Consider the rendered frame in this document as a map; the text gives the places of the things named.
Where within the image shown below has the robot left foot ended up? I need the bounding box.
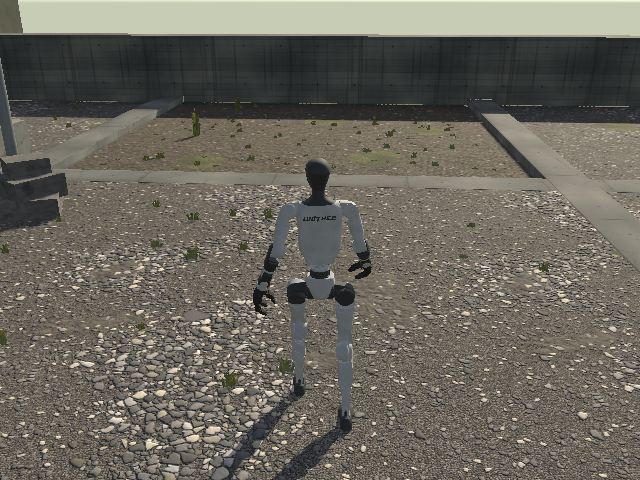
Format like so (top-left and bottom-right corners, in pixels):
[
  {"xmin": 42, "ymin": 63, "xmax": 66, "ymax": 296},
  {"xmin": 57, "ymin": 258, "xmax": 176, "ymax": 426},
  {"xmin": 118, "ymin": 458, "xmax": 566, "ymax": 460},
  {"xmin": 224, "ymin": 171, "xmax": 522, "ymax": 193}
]
[{"xmin": 293, "ymin": 373, "xmax": 307, "ymax": 396}]

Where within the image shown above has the right robot upper arm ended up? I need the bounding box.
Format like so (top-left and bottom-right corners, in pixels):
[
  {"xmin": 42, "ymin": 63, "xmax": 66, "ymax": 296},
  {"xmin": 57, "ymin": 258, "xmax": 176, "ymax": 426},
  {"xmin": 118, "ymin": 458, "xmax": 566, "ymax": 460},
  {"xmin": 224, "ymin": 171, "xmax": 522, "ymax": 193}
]
[{"xmin": 339, "ymin": 200, "xmax": 367, "ymax": 253}]

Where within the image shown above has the robot right hand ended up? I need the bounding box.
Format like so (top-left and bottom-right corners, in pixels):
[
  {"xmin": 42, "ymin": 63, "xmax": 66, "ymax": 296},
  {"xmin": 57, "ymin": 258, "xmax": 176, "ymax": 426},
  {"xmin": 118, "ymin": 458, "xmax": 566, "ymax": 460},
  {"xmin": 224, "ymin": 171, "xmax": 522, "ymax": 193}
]
[{"xmin": 348, "ymin": 261, "xmax": 372, "ymax": 279}]

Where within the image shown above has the robot left forearm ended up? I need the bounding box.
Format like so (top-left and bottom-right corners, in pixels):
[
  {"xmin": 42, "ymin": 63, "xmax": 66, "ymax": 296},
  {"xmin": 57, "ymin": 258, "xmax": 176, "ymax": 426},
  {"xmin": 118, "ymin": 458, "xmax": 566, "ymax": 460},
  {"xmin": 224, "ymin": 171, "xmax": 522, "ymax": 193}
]
[{"xmin": 256, "ymin": 243, "xmax": 279, "ymax": 291}]

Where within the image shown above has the robot left hand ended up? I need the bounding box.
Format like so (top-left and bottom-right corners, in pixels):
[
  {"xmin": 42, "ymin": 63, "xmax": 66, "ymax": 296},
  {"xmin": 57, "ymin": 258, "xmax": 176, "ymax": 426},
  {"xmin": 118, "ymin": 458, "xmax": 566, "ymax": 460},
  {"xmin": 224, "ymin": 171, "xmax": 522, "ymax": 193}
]
[{"xmin": 253, "ymin": 287, "xmax": 276, "ymax": 316}]

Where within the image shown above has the left robot upper arm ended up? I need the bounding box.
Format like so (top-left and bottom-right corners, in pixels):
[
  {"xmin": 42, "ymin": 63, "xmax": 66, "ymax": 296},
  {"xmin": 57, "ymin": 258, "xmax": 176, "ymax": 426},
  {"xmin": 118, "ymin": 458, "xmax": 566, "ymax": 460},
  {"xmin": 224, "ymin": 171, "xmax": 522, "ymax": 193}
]
[{"xmin": 270, "ymin": 202, "xmax": 298, "ymax": 259}]

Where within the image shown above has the robot right shin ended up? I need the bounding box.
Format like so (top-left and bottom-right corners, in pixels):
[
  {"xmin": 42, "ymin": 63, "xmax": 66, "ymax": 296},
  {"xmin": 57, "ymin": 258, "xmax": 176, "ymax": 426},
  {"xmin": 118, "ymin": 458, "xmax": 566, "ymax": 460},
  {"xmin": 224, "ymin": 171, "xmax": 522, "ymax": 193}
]
[{"xmin": 338, "ymin": 343, "xmax": 353, "ymax": 416}]

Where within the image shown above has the robot right forearm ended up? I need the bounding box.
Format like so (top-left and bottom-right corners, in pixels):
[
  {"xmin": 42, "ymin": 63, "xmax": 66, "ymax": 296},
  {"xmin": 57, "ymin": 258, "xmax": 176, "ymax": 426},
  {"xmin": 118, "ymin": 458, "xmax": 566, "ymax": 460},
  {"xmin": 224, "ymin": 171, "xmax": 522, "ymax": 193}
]
[{"xmin": 356, "ymin": 237, "xmax": 371, "ymax": 268}]

